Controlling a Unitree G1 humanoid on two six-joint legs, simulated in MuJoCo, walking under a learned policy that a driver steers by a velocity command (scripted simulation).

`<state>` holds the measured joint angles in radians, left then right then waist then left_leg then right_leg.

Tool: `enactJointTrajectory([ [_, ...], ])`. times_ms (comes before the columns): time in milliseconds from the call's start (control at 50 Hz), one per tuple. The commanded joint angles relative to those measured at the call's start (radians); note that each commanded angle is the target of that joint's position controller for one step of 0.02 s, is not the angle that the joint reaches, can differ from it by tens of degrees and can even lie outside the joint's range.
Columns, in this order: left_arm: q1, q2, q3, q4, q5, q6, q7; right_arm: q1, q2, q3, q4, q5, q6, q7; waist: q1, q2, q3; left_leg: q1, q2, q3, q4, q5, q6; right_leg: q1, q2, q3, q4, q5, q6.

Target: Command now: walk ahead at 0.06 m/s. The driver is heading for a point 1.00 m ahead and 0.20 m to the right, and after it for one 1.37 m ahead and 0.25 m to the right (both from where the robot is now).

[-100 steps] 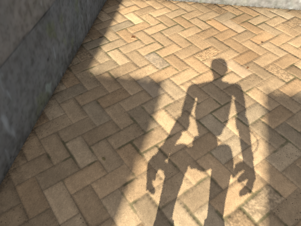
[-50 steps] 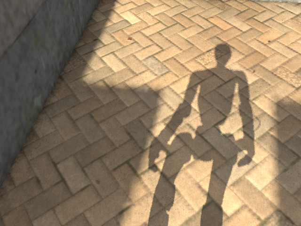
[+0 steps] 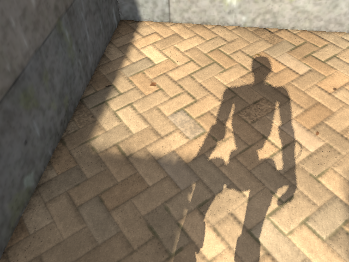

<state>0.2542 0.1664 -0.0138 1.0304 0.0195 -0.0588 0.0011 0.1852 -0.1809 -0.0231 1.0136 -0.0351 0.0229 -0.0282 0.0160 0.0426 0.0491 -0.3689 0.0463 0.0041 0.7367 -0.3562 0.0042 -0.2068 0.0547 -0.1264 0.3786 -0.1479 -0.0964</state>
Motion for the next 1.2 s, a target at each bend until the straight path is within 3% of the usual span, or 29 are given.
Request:
enactJointTrajectory([
  [20,-0.007,0.105,0.011,-0.030,-0.002,0.001,0.004,0.094,-0.032,0.000,0.017,-0.001,0.007,-0.007,-0.033,-0.110,-0.021,0.178,-0.004,0.019,-0.067,0.034,-0.006,-0.146,-0.266,0.221,-0.185,-0.125,-0.093],
  [60,-0.020,0.110,0.011,-0.027,-0.006,0.013,0.004,0.110,-0.023,0.007,0.034,-0.001,-0.001,-0.014,-0.050,-0.086,0.007,0.244,-0.003,0.027,-0.215,0.082,0.002,-0.168,-0.251,0.222,-0.144,-0.177,-0.065],
  [80,-0.006,0.123,0.012,-0.024,0.000,0.018,0.007,0.109,-0.042,0.008,0.041,-0.018,-0.010,-0.009,-0.054,-0.066,0.029,0.282,0.016,-0.006,-0.322,0.135,0.008,-0.189,-0.244,0.228,-0.116,-0.217,-0.033],
  [100,0.017,0.108,0.008,-0.019,0.008,0.015,0.007,0.114,-0.070,0.009,0.037,-0.024,-0.026,-0.010,-0.049,-0.015,0.038,0.321,0.086,-0.094,-0.408,0.232,0.012,-0.209,-0.219,0.216,-0.071,-0.155,0.002],
  [120,0.094,0.061,0.002,-0.010,-0.006,0.021,0.004,0.068,-0.119,-0.001,0.038,0.003,-0.036,-0.010,0.024,0.097,0.053,0.213,0.114,-0.161,-0.411,0.223,0.047,-0.156,-0.122,0.135,-0.060,-0.123,0.032],
  [140,0.087,0.056,-0.004,0.008,-0.002,0.027,0.005,0.061,-0.074,0.006,0.048,0.023,-0.041,-0.001,0.011,0.102,0.044,0.113,0.098,-0.143,-0.431,0.155,0.055,-0.013,-0.115,0.124,-0.054,-0.069,0.042],
  [160,0.072,0.089,0.005,0.013,-0.006,0.030,0.010,0.069,-0.049,0.011,0.054,0.020,-0.051,0.005,0.001,0.049,0.041,0.112,0.073,-0.112,-0.431,0.171,0.040,0.031,-0.123,0.137,-0.037,-0.030,0.033],
  [180,0.061,0.092,0.008,0.015,-0.008,0.029,0.016,0.069,-0.028,0.018,0.064,0.029,-0.056,0.000,-0.004,0.024,0.035,0.133,0.060,-0.097,-0.431,0.211,0.026,0.044,-0.133,0.146,-0.037,-0.003,0.029],
  [240,0.060,0.085,0.008,0.035,-0.007,0.027,0.021,0.097,-0.045,0.017,0.078,0.031,-0.058,-0.011,-0.015,0.011,0.013,0.206,0.054,-0.085,-0.429,0.297,0.026,0.037,-0.156,0.156,-0.043,0.030,0.027],
  [320,0.049,0.065,0.008,0.050,-0.008,0.029,0.025,0.120,-0.032,0.021,0.100,0.030,-0.058,-0.016,-0.013,-0.033,-0.011,0.229,0.056,-0.083,-0.428,0.328,0.032,0.068,-0.154,0.148,-0.055,0.045,0.034],
  [440,0.057,0.052,0.008,0.075,-0.015,0.035,0.033,0.136,-0.025,0.025,0.121,0.028,-0.054,-0.020,-0.010,-0.044,0.000,0.225,0.057,-0.082,-0.429,0.355,0.034,0.087,-0.160,0.144,-0.053,0.079,0.039],
  [840,0.092,0.021,0.008,0.115,-0.012,0.034,0.039,0.167,-0.004,0.035,0.160,0.028,-0.043,-0.026,-0.020,-0.038,0.024,0.239,0.051,-0.075,-0.430,0.319,0.033,0.076,-0.169,0.153,-0.070,0.096,0.036],
  [900,0.121,0.052,0.026,0.119,-0.012,0.042,0.036,0.176,-0.012,0.028,0.158,0.023,-0.039,-0.023,-0.010,-0.064,0.018,0.193,-0.014,-0.027,-0.374,0.000,0.058,0.084,-0.137,0.159,-0.075,-0.260,0.004],
  [920,0.140,0.069,0.036,0.119,-0.010,0.048,0.033,0.170,-0.013,0.024,0.148,0.017,-0.037,-0.018,-0.002,-0.096,0.054,0.127,-0.038,-0.006,-0.326,-0.122,0.067,0.063,-0.161,0.209,-0.106,-0.437,-0.022],
  [960,0.231,0.100,0.056,0.133,-0.013,0.056,0.030,0.119,0.013,0.027,0.107,-0.001,-0.041,-0.005,0.037,-0.165,0.153,-0.066,-0.064,0.059,-0.174,-0.163,0.067,0.079,-0.296,0.402,-0.227,-0.693,-0.099],
  [980,0.271,0.111,0.065,0.143,-0.013,0.055,0.029,0.084,0.025,0.029,0.082,-0.011,-0.048,0.002,0.052,-0.181,0.179,-0.107,-0.039,0.078,-0.091,-0.111,0.066,0.071,-0.371,0.494,-0.275,-0.720,-0.141],
  [1020,0.288,0.105,0.069,0.139,0.001,0.040,0.021,0.026,-0.008,0.015,0.036,-0.004,-0.066,0.011,0.054,-0.142,0.184,-0.192,0.006,0.041,0.042,-0.114,0.062,0.081,-0.419,0.577,-0.309,-0.604,-0.191],
  [1060,0.244,0.113,0.074,0.115,0.002,0.020,0.014,0.021,-0.024,0.005,0.011,0.006,-0.084,0.020,0.023,-0.105,0.140,-0.221,0.029,0.015,0.063,-0.089,0.051,0.124,-0.397,0.539,-0.288,-0.454,-0.184],
  [1120,0.178,0.129,0.082,0.081,-0.006,0.002,0.014,0.013,-0.023,-0.005,-0.019,0.023,-0.100,0.028,-0.012,-0.119,0.097,-0.098,0.000,0.042,-0.054,0.014,0.022,0.058,-0.305,0.419,-0.250,-0.294,-0.139],
  [1140,0.175,0.102,0.080,0.069,-0.009,0.003,0.016,0.044,0.006,0.000,-0.020,0.037,-0.105,0.034,-0.021,-0.142,0.074,-0.007,-0.021,0.068,-0.123,0.062,0.017,0.011,-0.258,0.368,-0.236,-0.272,-0.120],
  [1160,0.146,0.107,0.084,0.056,-0.010,0.006,0.014,0.093,-0.002,-0.003,-0.006,0.043,-0.107,0.031,-0.051,-0.146,0.076,0.115,-0.048,0.101,-0.196,0.132,0.009,-0.070,-0.218,0.323,-0.193,-0.274,-0.102],
  [1200,0.126,0.096,0.088,0.029,-0.013,0.009,0.015,0.260,-0.044,-0.026,0.040,0.028,-0.109,0.025,-0.112,-0.107,0.052,0.397,-0.073,0.112,-0.286,0.109,-0.007,-0.264,-0.143,0.279,-0.053,-0.315,-0.071],
])
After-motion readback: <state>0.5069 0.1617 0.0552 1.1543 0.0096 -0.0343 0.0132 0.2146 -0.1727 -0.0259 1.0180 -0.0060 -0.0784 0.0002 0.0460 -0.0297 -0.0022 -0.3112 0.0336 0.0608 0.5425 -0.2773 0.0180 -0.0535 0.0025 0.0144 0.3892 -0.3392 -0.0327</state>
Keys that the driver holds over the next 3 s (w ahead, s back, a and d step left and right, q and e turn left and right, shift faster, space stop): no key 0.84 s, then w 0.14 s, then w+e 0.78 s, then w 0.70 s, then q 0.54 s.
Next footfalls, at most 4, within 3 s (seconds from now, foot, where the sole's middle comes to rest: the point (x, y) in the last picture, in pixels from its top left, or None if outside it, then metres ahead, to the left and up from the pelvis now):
0.10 left None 0.08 0.12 -0.78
1.22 left None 0.22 0.17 -0.78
1.70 right None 0.48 -0.07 -0.78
2.26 left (213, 183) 0.85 -0.10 -0.78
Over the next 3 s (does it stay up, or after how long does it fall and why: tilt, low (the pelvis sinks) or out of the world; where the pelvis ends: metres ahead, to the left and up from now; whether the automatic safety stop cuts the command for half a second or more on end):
stays up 0.89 -0.23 0.00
